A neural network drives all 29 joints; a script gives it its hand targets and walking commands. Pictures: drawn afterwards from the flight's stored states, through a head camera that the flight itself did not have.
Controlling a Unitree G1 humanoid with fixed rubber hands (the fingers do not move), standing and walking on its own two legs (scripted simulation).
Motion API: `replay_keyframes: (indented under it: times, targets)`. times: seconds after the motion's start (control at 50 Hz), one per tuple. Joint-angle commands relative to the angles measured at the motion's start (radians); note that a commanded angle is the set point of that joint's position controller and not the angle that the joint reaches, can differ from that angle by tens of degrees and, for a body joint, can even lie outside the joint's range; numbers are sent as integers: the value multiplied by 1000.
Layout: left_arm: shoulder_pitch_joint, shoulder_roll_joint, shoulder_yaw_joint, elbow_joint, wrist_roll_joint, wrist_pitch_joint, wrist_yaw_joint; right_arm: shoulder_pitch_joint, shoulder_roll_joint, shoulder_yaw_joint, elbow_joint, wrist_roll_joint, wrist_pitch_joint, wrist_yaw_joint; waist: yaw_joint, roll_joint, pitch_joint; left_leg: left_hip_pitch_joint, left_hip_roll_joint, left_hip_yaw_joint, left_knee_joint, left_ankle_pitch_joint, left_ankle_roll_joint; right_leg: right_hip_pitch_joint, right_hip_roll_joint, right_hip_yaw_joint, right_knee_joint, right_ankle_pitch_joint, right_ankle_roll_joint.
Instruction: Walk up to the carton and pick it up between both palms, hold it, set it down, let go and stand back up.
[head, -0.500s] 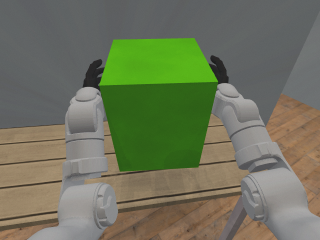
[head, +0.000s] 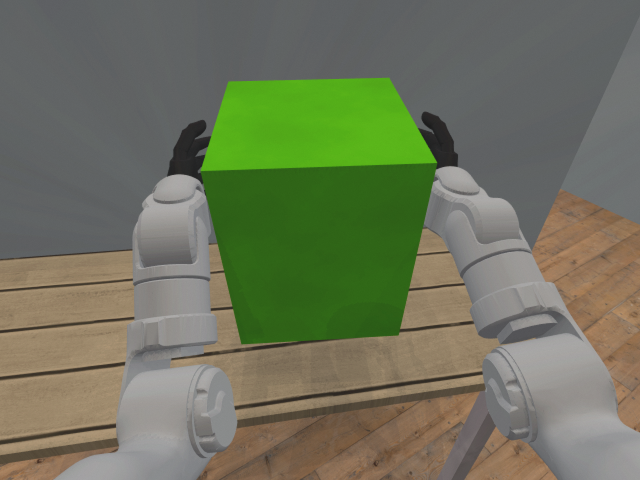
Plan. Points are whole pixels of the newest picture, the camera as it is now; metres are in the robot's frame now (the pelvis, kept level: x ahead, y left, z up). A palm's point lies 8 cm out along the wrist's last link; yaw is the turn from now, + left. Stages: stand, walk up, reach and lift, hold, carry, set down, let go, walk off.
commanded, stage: hold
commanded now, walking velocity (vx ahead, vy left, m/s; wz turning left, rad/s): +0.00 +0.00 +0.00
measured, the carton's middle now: (315, 211) +0.38 +0.01 +0.21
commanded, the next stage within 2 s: none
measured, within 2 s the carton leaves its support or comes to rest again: neither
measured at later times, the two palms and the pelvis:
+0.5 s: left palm (185, 187) +0.37 +0.16 +0.26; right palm (437, 178) +0.37 -0.13 +0.27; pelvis +0.00 +0.00 +0.00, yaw +0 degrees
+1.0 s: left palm (185, 187) +0.37 +0.16 +0.26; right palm (437, 178) +0.37 -0.13 +0.27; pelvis +0.00 +0.00 +0.00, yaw +0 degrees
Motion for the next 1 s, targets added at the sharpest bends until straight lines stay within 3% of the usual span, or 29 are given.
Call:
replay_keyframes:
  times: [0.0,0.08,0.28,0.38,0.56,0.78,0.98]
  targets:
    - [-714,-612,-478,-66,-150,-55,-104,-758,663,306,-303,122,-22,91,-2,92,-281,142,-57,-19,-17,241,-24,-31,46,33,-35,234,85]
    - [-714,-597,-469,-70,-148,-57,-105,-740,663,303,-288,114,-15,87,-5,76,-280,142,-59,-17,-23,228,-26,-37,47,32,-41,215,85]
    - [-701,-606,-478,-80,-145,-52,-113,-725,651,306,-306,119,-10,75,-22,98,-267,150,-62,-22,-7,258,-35,-28,45,35,-34,268,88]
    - [-717,-611,-486,-90,-150,-54,-110,-757,668,307,-324,116,-18,85,0,95,-291,133,-60,-19,-22,230,-22,-28,44,35,-35,215,85]
    - [-713,-601,-462,-56,-145,-55,-110,-749,656,294,-285,105,-11,87,-5,76,-273,135,-58,-18,-29,211,-24,-39,48,33,-44,201,86]
    - [-710,-605,-484,-74,-144,-50,-111,-738,655,298,-299,107,-13,81,-22,101,-278,158,-60,-26,-13,255,-31,-42,46,34,-39,244,84]
    - [-706,-600,-465,-61,-143,-49,-109,-747,655,299,-298,109,-12,85,0,75,-261,137,-58,-20,-27,217,-24,-40,47,31,-45,207,87]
